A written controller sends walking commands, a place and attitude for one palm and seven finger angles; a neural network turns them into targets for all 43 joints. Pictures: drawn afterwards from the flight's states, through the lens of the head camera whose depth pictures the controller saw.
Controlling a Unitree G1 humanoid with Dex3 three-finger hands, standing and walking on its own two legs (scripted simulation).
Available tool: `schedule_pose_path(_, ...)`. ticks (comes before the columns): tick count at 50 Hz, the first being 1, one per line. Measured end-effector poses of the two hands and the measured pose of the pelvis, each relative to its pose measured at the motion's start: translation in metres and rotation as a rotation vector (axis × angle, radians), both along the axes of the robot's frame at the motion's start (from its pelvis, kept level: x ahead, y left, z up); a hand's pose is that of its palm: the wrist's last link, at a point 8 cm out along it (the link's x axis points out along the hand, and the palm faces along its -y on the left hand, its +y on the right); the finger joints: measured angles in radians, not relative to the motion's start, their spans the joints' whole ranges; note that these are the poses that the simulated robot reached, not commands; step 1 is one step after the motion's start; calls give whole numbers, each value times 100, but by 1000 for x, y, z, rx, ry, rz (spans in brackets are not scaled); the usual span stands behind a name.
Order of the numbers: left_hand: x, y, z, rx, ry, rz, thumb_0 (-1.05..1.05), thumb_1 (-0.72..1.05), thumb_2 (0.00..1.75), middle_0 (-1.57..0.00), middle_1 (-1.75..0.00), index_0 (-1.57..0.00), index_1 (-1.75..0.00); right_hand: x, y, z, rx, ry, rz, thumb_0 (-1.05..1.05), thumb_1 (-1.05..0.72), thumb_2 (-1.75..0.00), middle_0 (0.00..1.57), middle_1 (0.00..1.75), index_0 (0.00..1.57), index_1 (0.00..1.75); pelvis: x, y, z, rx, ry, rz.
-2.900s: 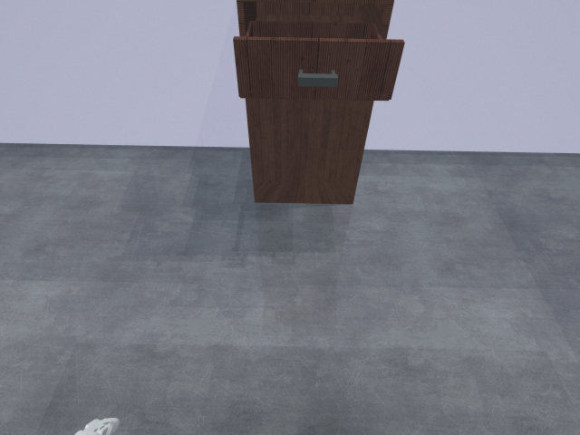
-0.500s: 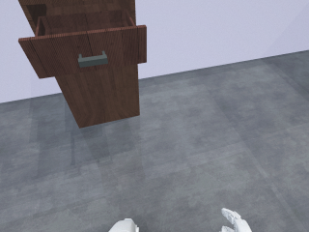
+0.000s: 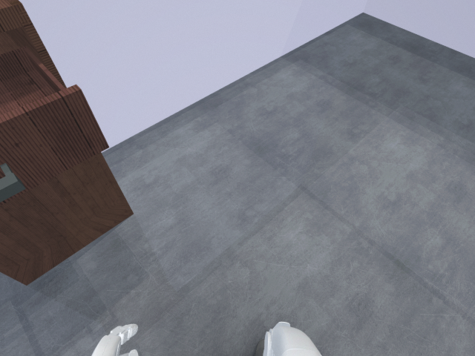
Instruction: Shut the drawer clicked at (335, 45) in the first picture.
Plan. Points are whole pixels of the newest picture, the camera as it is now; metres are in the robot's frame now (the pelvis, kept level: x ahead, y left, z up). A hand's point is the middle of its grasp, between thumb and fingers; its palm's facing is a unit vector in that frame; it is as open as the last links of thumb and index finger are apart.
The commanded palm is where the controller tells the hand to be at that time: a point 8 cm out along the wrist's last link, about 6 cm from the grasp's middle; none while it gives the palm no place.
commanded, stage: walk to a spot facing it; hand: left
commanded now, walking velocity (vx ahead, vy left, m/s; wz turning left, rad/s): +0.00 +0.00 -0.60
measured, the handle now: out of the picture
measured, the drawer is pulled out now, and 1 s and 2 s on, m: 0.29 0.29 0.29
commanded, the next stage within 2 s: none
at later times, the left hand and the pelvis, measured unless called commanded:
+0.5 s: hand (126, 331) +0.19 +0.22 -0.17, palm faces -0.17 -0.96 -0.21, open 7.4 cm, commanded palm none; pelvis +0.07 +0.04 +0.00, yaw -16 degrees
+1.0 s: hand (168, 287) +0.27 +0.15 -0.15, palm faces -0.57 -0.79 -0.22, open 7.4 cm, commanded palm none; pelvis +0.06 +0.04 +0.00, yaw -37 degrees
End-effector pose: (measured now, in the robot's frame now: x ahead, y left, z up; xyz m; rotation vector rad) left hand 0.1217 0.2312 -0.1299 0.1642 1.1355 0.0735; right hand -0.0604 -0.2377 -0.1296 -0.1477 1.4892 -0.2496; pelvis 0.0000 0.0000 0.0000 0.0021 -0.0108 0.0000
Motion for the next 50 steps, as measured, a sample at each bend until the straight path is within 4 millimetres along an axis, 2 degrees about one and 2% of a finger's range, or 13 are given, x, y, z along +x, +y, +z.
schedule_pose_path(4,49,-22,-9,12,-47,-75,0,91,90,-19,-30,-20,-30,9,1,-21,47,33,-64,0,-91,-90,20,29,20,30,27,-12,-16,-1,8,-43)
schedule_pose_path(6,61,-28,-10,18,-66,-87,0,91,90,-19,-30,-20,-30,25,-1,-27,55,21,-78,1,-91,-90,20,29,20,30,33,-15,-19,-6,1,-62)
schedule_pose_path(11,62,-28,-1,45,-15,-96,0,91,90,-20,-30,-20,-30,96,-10,-19,33,-140,-76,1,-91,-90,20,29,20,30,45,-15,-6,-10,-5,-119)
schedule_pose_path(16,60,-14,5,61,32,-114,0,90,90,-20,-30,-20,-30,161,-15,0,-5,-317,-59,0,-91,-90,20,29,20,30,55,-5,2,0,18,-173)
schedule_pose_path(21,61,11,3,61,58,-125,0,90,90,-20,-30,-20,-30,198,-9,16,-50,-409,-49,0,-91,-90,20,29,20,30,63,15,3,0,33,-236)
schedule_pose_path(25,65,37,-10,51,79,-132,0,90,90,-20,-30,-20,-30,206,5,25,-103,-447,-58,0,-91,-90,20,29,20,30,69,36,-2,-16,39,-279)
schedule_pose_path(28,71,52,-15,45,102,-154,0,90,90,-20,-30,-20,-30,194,18,34,-126,-437,-74,0,-91,-90,20,29,20,30,72,48,0,-14,23,-321)
schedule_pose_path(32,82,63,-10,41,127,-210,0,91,90,-20,-30,-20,-30,167,33,44,-146,-395,-135,0,-91,-90,20,29,21,30,77,57,10,-38,15,-377)
schedule_pose_path(38,101,61,-5,49,155,-301,0,91,90,-19,-30,-20,-30,118,50,41,-146,-329,-264,0,-90,-90,20,30,21,30,80,65,15,-52,10,-459)
schedule_pose_path(41,114,49,-4,54,157,-359,0,91,90,-19,-30,-20,-30,86,58,35,-133,-282,-341,0,-90,-90,20,30,21,30,78,65,15,-48,9,-502)
schedule_pose_path(44,130,27,-2,58,142,-428,0,91,90,-19,-30,-20,-30,51,65,26,-115,-230,-424,0,-90,-90,20,30,21,30,74,61,13,-40,8,-548)
schedule_pose_path(50,166,-40,6,76,43,-591,0,91,90,-19,-30,-20,-30,-20,72,-2,-61,-139,-585,0,-90,-90,20,30,21,30,63,43,2,-11,7,-642)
